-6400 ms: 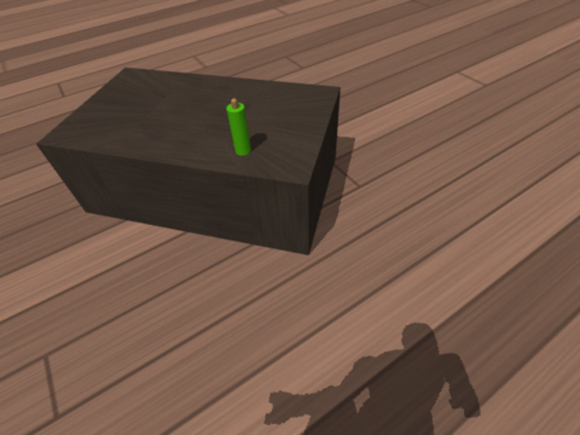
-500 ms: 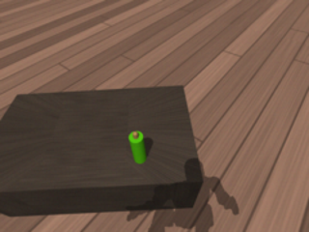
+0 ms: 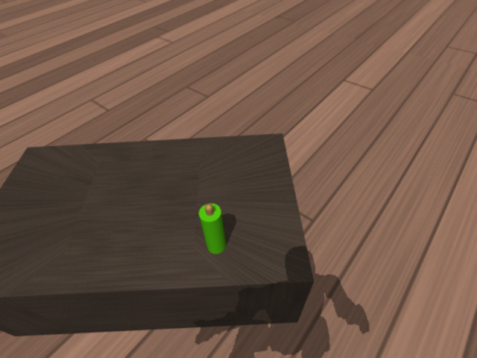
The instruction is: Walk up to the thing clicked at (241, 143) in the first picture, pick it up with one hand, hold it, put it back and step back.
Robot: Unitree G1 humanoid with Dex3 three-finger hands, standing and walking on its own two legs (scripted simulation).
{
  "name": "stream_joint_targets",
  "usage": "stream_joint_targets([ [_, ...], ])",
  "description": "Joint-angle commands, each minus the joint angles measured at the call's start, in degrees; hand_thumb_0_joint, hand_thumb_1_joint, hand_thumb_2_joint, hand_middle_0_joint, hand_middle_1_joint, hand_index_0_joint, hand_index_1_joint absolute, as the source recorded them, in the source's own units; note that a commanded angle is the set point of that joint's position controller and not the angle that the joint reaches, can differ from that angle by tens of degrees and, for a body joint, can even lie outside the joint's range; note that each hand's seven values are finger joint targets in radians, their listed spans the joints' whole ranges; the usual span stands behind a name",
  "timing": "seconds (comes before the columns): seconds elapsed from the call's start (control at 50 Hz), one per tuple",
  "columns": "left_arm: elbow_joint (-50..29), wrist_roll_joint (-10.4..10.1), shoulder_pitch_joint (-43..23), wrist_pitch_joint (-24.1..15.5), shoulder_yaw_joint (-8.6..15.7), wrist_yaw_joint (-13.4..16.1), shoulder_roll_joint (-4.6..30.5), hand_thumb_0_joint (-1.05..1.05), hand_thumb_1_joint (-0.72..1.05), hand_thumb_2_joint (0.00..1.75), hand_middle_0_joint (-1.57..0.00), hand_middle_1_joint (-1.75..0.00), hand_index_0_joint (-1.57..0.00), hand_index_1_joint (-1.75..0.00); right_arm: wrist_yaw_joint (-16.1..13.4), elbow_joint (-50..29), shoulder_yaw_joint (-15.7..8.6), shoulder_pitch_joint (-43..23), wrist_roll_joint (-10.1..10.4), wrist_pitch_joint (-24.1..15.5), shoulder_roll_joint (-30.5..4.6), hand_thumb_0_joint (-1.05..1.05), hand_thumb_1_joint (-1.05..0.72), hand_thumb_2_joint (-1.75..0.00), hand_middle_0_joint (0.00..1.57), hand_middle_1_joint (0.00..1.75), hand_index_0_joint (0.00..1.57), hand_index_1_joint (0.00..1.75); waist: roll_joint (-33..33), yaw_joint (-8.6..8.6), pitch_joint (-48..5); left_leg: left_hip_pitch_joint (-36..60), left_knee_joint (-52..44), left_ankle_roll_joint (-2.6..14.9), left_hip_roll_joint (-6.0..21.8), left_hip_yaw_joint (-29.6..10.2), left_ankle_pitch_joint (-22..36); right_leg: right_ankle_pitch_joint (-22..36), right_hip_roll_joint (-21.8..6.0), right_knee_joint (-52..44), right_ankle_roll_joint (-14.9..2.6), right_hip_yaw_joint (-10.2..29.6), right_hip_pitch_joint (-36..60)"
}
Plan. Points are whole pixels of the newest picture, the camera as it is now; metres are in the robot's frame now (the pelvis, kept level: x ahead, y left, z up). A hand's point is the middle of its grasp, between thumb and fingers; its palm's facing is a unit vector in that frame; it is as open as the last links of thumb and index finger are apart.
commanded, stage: stand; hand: left
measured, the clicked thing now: (212, 227) +0.51 +0.12 -0.25
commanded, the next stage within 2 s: go down in 0.70 s
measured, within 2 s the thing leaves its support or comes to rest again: neither
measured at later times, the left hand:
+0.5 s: hand out of the picture +0.06 +0.25 -0.16, palm faces -0.02 -0.94 -0.34, open 7.4 cm
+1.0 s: hand out of the picture +0.15 +0.24 -0.16, palm faces +0.02 -0.94 -0.33, open 10.0 cm
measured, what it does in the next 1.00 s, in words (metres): stands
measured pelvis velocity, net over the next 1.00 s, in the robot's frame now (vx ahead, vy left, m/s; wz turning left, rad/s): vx -0.01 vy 0.00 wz -0.02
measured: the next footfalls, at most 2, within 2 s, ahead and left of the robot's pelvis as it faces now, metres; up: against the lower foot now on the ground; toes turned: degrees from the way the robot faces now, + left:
none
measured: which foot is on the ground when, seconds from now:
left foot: down 0.00-1.00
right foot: down 0.00-1.00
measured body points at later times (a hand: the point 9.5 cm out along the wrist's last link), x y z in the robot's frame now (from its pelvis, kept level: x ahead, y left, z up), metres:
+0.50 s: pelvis +0.00 +0.00 +0.00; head +0.02 +0.00 +0.45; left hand +0.06 +0.30 -0.14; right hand +0.08 -0.30 -0.13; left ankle +0.04 +0.14 -0.75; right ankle -0.04 -0.14 -0.75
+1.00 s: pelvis -0.01 +0.00 -0.01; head +0.05 -0.01 +0.43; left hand +0.15 +0.29 -0.13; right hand +0.16 -0.29 -0.13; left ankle +0.04 +0.14 -0.75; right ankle -0.04 -0.14 -0.75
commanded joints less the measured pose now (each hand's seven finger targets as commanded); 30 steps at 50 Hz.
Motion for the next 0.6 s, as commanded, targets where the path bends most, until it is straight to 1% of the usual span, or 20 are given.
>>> stream_joint_targets([
  [0.0,-3.37,-0.08,-1.71,-0.91,2.28,0.77,12.38,0.00,0.90,0.90,-0.20,-0.30,-0.20,-0.30,-0.98,-3.18,-2.46,-2.18,-0.25,-1.32,-12.57,0.00,-0.90,-0.90,0.20,0.30,0.20,0.30,0.75,-0.11,-3.52,2.59,-2.99,2.58,5.66,-3.93,5.58,4.71,-5.08,-3.95,-2.94,3.23,-3.23],
  [0.04,-3.35,-0.16,-1.71,-0.83,2.21,0.65,12.28,0.00,0.90,0.90,-0.20,-0.30,-0.20,-0.30,-0.93,-2.96,-2.40,-1.80,-0.23,-1.40,-12.68,0.00,-0.90,-0.90,0.20,0.30,0.20,0.30,1.30,-0.07,-3.49,2.22,-3.54,2.50,5.81,-4.25,6.25,4.89,-5.07,-3.54,-3.00,3.22,-2.63],
  [0.06,-3.36,-0.14,-0.96,-0.88,2.26,0.69,12.15,0.00,0.90,0.90,-0.20,-0.30,-0.20,-0.30,-0.97,-3.04,-2.58,-2.44,-0.25,-1.40,-13.03,0.00,-0.90,-0.90,0.20,0.30,0.20,0.30,1.31,0.44,-4.34,3.22,-2.84,2.74,5.85,-4.16,6.82,5.62,-5.16,-3.75,-2.95,3.27,-2.83],
  [0.1,-3.33,-0.16,-1.30,-1.01,2.23,0.75,12.35,0.00,0.90,0.90,-0.20,-0.30,-0.20,-0.30,-0.95,-3.20,-2.41,-1.96,-0.12,-1.46,-12.53,0.00,-0.90,-0.90,0.20,0.30,0.20,0.30,0.48,0.05,-4.55,3.29,-2.40,2.71,5.88,-3.99,9.53,7.26,-5.28,-3.32,-2.86,3.30,-2.18],
  [0.18,-3.44,-0.23,-1.12,-0.96,2.20,0.75,12.28,0.00,0.90,0.90,-0.20,-0.30,-0.20,-0.30,-0.99,-3.30,-2.47,-2.04,-0.23,-1.43,-12.47,0.00,-0.90,-0.90,0.20,0.30,0.20,0.30,0.39,0.09,-3.62,3.46,-2.39,2.55,5.66,-3.83,8.26,5.53,-5.18,-3.91,-2.97,3.36,-3.81],
  [0.24,-3.74,-0.29,-1.68,-0.95,2.19,0.69,12.20,0.00,0.90,0.90,-0.20,-0.30,-0.20,-0.30,-0.97,-3.06,-2.39,-1.19,-0.21,-1.42,-12.49,0.00,-0.90,-0.90,0.20,0.30,0.20,0.30,0.79,-0.06,-3.95,2.65,-2.36,2.49,5.65,-3.69,9.59,7.04,-5.29,-3.68,-2.98,3.44,-2.48],
  [0.26,-3.50,-0.39,-1.07,-0.93,2.10,0.69,11.96,0.00,0.90,0.90,-0.20,-0.30,-0.20,-0.30,-0.96,-3.01,-2.46,-1.70,-0.14,-1.42,-12.80,0.00,-0.90,-0.90,0.20,0.30,0.20,0.30,1.31,0.14,-3.66,2.88,-2.49,2.43,5.54,-3.82,8.24,5.88,-5.22,-3.79,-2.90,3.42,-2.91],
  [0.28,-3.43,-0.33,-1.05,-0.92,2.14,0.66,12.05,0.00,0.90,0.90,-0.20,-0.30,-0.20,-0.30,-0.97,-3.10,-2.43,-1.55,-0.23,-1.41,-12.45,0.00,-0.90,-0.90,0.20,0.30,0.20,0.30,1.05,-0.01,-3.50,2.51,-2.57,2.49,5.55,-3.86,7.22,5.23,-5.20,-3.80,-2.98,3.49,-2.91],
  [0.3,-3.21,-0.28,-1.06,-0.77,2.18,0.64,11.89,0.00,0.90,0.90,-0.20,-0.30,-0.20,-0.30,-0.99,-3.02,-2.40,-1.28,-0.18,-1.36,-12.57,0.00,-0.90,-0.90,0.20,0.30,0.20,0.30,1.28,-0.03,-2.93,1.63,-3.26,2.43,5.44,-4.14,5.01,4.20,-5.07,-3.80,-3.07,3.42,-2.87],
  [0.32,-3.22,-0.25,-0.74,-0.72,2.26,0.65,12.30,0.00,0.90,0.90,-0.20,-0.30,-0.20,-0.30,-1.00,-3.14,-2.50,-1.76,-0.21,-1.34,-12.77,0.00,-0.90,-0.90,0.20,0.30,0.20,0.30,1.32,0.24,-2.89,2.09,-3.45,2.48,5.57,-4.33,4.10,3.24,-4.99,-3.79,-3.09,3.33,-3.24],
  [0.36,-3.42,-0.09,-1.12,-0.78,2.26,0.64,12.30,0.00,0.90,0.90,-0.20,-0.30,-0.20,-0.30,-0.94,-3.24,-2.48,-1.61,-0.18,-1.27,-12.53,0.00,-0.90,-0.90,0.20,0.30,0.20,0.30,0.60,0.00,-2.81,1.84,-3.49,2.40,5.34,-4.31,3.91,3.05,-4.95,-4.10,-3.03,3.28,-3.73],
  [0.38,-3.39,-0.13,-1.31,-0.80,2.37,0.63,12.46,0.00,0.90,0.90,-0.20,-0.30,-0.20,-0.30,-0.96,-3.07,-2.45,-1.06,-0.13,-1.31,-12.63,0.00,-0.90,-0.90,0.20,0.30,0.20,0.30,0.36,-0.05,-3.05,1.95,-3.38,2.62,5.55,-4.43,4.45,3.92,-5.08,-3.78,-3.14,3.47,-2.93],
  [0.4,-3.61,-0.10,-1.25,-0.86,2.37,0.62,12.55,0.00,0.90,0.90,-0.20,-0.30,-0.20,-0.30,-0.96,-3.27,-2.37,-1.52,-0.25,-1.43,-12.34,0.00,-0.90,-0.90,0.20,0.30,0.20,0.30,0.30,0.17,-3.69,2.45,-2.94,2.50,5.66,-4.25,6.88,5.15,-5.15,-3.55,-3.04,3.39,-3.11],
  [0.42,-3.42,-0.16,-0.78,-0.79,2.32,0.61,12.29,0.00,0.90,0.90,-0.20,-0.30,-0.20,-0.30,-0.99,-3.27,-2.39,-1.59,-0.17,-1.42,-12.61,0.00,-0.90,-0.90,0.20,0.30,0.20,0.30,1.01,0.13,-3.54,2.75,-2.98,2.50,5.46,-4.14,6.66,5.37,-5.03,-3.66,-3.01,3.41,-3.35],
  [0.44,-3.50,-0.23,-0.93,-0.89,2.38,0.69,12.40,0.00,0.90,0.90,-0.20,-0.30,-0.20,-0.30,-1.01,-3.32,-2.40,-1.50,-0.20,-1.55,-12.50,0.00,-0.90,-0.90,0.20,0.30,0.20,0.30,0.94,0.21,-4.27,3.34,-2.54,2.46,5.80,-4.20,8.93,6.32,-5.22,-3.25,-2.92,3.42,-2.60],
  [0.46,-3.42,-0.25,-0.68,-0.90,2.31,0.69,12.13,0.00,0.90,0.90,-0.20,-0.30,-0.20,-0.30,-1.02,-3.32,-2.39,-1.96,-0.16,-1.52,-12.66,0.00,-0.90,-0.90,0.20,0.30,0.20,0.30,0.95,0.34,-4.45,3.85,-2.03,2.69,5.68,-4.02,9.07,7.17,-5.30,-3.48,-2.97,3.55,-3.14],
  [0.48,-3.58,-0.12,-0.99,-0.89,2.39,0.80,12.41,0.00,0.90,0.90,-0.20,-0.30,-0.20,-0.30,-1.10,-3.50,-2.47,-1.87,-0.24,-1.51,-12.55,0.00,-0.90,-0.90,0.20,0.30,0.20,0.30,0.50,0.30,-4.94,3.98,-1.56,2.73,5.88,-3.94,10.96,8.35,-5.37,-3.24,-2.91,3.28,-2.58],
  [0.52,-3.58,-0.31,-1.39,-0.91,2.32,0.80,12.16,0.00,0.90,0.90,-0.20,-0.30,-0.20,-0.30,-1.10,-3.29,-2.36,-1.05,-0.12,-1.48,-12.45,0.00,-0.90,-0.90,0.20,0.30,0.20,0.30,0.56,-0.12,-4.02,3.41,-1.97,2.55,5.58,-3.78,10.33,7.96,-5.33,-3.43,-2.91,3.44,-2.68],
  [0.54,-3.63,-0.33,-1.50,-0.94,2.37,0.77,12.36,0.00,0.90,0.90,-0.20,-0.30,-0.20,-0.30,-1.10,-3.20,-2.26,-1.03,-0.19,-1.50,-12.37,0.00,-0.90,-0.90,0.20,0.30,0.20,0.30,0.39,0.02,-4.33,3.43,-2.05,2.59,5.82,-3.84,11.01,8.27,-5.31,-3.16,-2.84,3.50,-2.28],
  [0.58,-3.52,-0.29,-0.82,-0.77,2.37,0.75,12.19,0.00,0.90,0.90,-0.20,-0.30,-0.20,-0.30,-1.17,-3.38,-2.37,-1.78,-0.16,-1.50,-12.64,0.00,-0.90,-0.90,0.20,0.30,0.20,0.30,0.81,0.34,-4.42,3.92,-1.87,2.61,5.82,-3.80,10.25,7.98,-5.22,-3.16,-2.94,3.29,-2.49],
])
